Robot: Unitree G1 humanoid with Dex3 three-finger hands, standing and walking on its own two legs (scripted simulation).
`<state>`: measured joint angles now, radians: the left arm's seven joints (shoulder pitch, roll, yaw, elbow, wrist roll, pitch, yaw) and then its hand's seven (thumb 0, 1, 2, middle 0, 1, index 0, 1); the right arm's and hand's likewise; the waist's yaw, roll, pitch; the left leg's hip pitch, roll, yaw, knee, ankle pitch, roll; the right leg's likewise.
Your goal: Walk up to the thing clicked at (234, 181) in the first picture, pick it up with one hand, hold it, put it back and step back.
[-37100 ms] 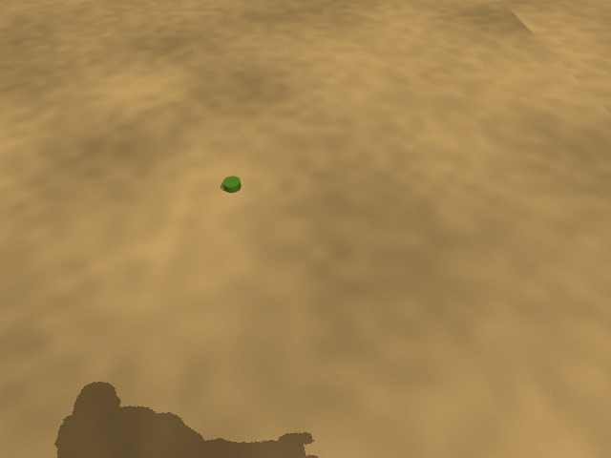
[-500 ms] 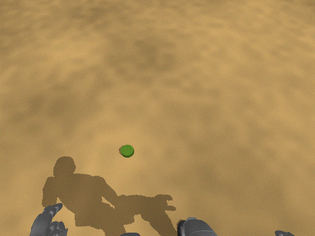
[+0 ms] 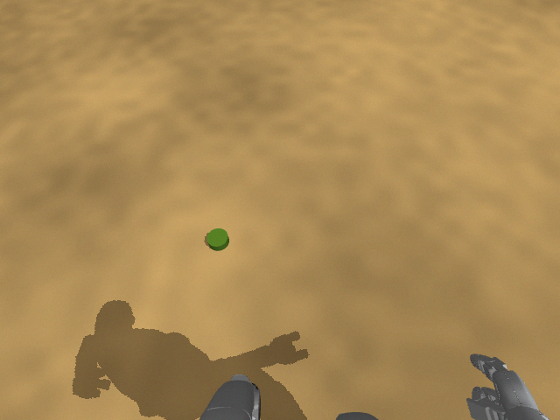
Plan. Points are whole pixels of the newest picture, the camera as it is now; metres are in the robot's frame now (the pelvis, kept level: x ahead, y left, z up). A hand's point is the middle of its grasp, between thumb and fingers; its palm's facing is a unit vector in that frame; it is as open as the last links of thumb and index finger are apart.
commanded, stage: step back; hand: left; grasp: from above
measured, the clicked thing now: (218, 239) +0.79 +0.28 -0.73
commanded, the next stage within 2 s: stand in 1.76 s
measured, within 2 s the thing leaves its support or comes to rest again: neither
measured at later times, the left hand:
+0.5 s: hand out of the picture -0.06 +0.25 -0.14, palm faces +0.07 -0.94 -0.35, open 7.4 cm
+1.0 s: hand out of the picture -0.24 +0.25 -0.13, palm faces +0.09 -0.90 -0.43, open 7.4 cm
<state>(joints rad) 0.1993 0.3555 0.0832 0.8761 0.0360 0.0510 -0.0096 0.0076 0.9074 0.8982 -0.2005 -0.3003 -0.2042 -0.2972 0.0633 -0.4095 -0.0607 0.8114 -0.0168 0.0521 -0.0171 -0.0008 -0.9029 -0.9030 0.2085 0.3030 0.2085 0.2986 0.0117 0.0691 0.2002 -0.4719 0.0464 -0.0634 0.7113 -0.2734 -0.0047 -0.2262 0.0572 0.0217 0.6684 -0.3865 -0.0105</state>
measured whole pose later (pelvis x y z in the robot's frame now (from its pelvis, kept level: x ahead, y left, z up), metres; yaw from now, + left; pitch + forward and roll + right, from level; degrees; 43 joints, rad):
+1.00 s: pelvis -0.28 -0.04 +0.01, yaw +4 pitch -2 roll +3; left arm 0.22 0.41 0.08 0.93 0.04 0.01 0.00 0.01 0.90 0.90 -0.20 -0.30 -0.21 -0.30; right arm 0.26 -0.37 -0.06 0.99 -0.04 0.00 0.02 0.00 -0.91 -0.90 0.21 0.30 0.20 0.30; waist 0.03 -0.04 0.08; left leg -0.21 -0.06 -0.02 0.57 -0.32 0.00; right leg -0.32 -0.08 0.05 0.75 -0.40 -0.01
